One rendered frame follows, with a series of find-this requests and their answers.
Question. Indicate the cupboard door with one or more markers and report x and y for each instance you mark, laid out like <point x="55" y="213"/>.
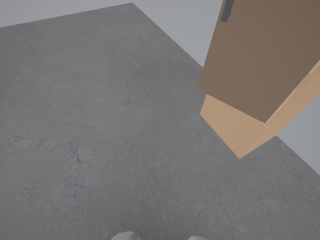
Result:
<point x="260" y="55"/>

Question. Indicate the handle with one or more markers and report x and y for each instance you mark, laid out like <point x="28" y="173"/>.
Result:
<point x="227" y="10"/>

